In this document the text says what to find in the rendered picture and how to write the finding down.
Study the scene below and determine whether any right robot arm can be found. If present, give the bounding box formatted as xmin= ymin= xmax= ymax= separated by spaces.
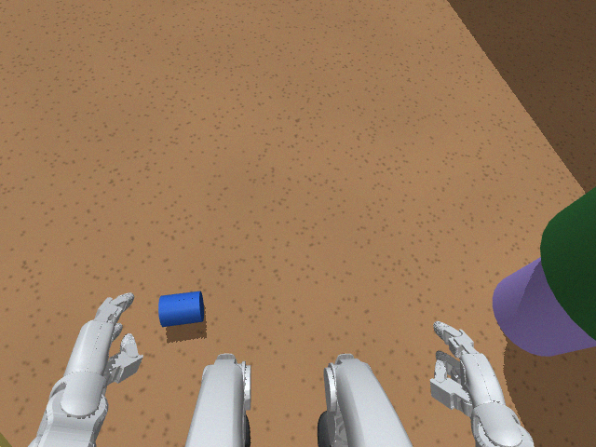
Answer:
xmin=471 ymin=403 xmax=534 ymax=447

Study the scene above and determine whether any left robot hand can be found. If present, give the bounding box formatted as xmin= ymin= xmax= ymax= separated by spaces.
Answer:
xmin=63 ymin=292 xmax=143 ymax=385

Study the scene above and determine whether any right robot hand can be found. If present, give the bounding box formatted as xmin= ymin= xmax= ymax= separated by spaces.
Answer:
xmin=430 ymin=321 xmax=506 ymax=419

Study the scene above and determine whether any potted plant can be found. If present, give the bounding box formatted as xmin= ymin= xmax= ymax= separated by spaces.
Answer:
xmin=493 ymin=187 xmax=596 ymax=357

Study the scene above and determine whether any left robot arm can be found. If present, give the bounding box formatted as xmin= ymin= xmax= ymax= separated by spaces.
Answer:
xmin=28 ymin=372 xmax=109 ymax=447

